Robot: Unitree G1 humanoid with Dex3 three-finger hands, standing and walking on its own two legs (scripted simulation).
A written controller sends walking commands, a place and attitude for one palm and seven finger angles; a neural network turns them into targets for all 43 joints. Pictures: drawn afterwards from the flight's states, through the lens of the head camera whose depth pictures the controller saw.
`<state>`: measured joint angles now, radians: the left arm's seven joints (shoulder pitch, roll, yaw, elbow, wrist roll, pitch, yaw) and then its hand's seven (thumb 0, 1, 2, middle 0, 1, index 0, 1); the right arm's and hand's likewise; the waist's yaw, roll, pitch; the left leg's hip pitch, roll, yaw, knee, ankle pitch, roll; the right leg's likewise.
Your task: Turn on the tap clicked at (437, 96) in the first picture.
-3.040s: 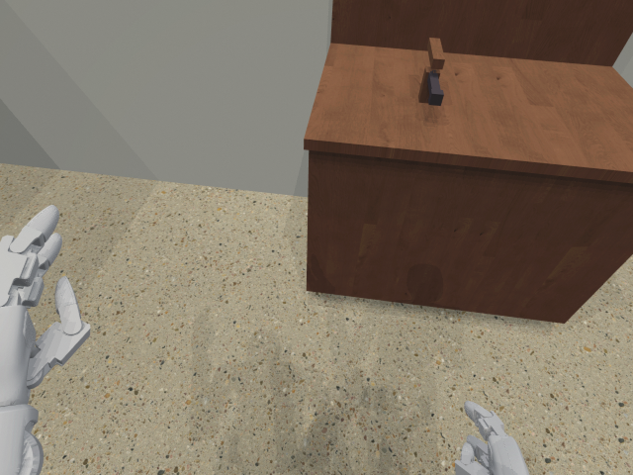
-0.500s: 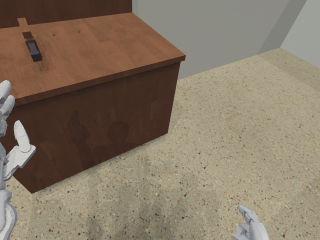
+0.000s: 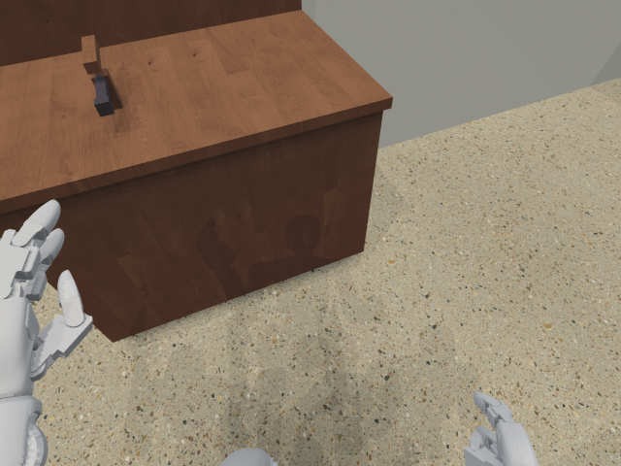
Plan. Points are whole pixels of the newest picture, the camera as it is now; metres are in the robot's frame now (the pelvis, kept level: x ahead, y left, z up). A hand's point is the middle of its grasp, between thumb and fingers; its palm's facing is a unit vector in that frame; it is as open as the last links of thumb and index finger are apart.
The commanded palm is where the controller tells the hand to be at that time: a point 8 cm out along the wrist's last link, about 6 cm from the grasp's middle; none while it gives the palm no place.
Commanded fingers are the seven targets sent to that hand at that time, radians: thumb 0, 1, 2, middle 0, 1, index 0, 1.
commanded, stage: take the last steps up to it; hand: left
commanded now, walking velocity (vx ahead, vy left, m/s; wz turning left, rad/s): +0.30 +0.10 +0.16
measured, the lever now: (104, 106) +0.75 +0.46 +0.05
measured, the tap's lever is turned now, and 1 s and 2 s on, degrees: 0 0 0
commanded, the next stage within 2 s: none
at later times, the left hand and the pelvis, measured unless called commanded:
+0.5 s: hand out of the picture +0.19 +0.28 +0.19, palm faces +0.49 -0.80 -0.34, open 7.4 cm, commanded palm +0.14 +0.32 +0.18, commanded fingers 0.00 0.90 0.90 -0.20 -0.30 -0.20 -0.30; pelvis +0.00 +0.03 +0.00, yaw +4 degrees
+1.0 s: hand (47, 256) +0.28 +0.27 +0.18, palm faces +0.44 -0.79 -0.43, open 7.4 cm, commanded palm +0.22 +0.31 +0.18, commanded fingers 0.00 0.90 0.90 -0.20 -0.30 -0.20 -0.30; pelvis +0.08 +0.02 +0.00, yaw +4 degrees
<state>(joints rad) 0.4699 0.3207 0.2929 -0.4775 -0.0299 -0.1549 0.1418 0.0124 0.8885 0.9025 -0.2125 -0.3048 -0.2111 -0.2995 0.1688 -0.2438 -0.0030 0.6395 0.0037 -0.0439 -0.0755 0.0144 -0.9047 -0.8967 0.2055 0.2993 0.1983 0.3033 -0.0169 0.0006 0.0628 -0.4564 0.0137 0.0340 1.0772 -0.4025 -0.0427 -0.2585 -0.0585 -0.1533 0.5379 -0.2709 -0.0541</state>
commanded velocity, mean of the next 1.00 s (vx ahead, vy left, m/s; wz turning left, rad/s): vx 0.30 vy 0.06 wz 0.04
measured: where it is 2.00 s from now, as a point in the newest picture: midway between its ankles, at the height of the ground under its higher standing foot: (307, 448)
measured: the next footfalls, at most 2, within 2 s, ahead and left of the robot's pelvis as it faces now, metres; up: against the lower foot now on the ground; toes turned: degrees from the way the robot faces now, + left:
left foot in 0.26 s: +0.02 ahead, +0.14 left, +0.00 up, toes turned +10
right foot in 0.64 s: +0.11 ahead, -0.09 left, +0.00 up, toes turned -6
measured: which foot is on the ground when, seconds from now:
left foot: up 0.00-0.24, down 0.26-0.66, up 0.68-1.00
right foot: down 0.00-0.26, up 0.28-0.62, down 0.64-1.00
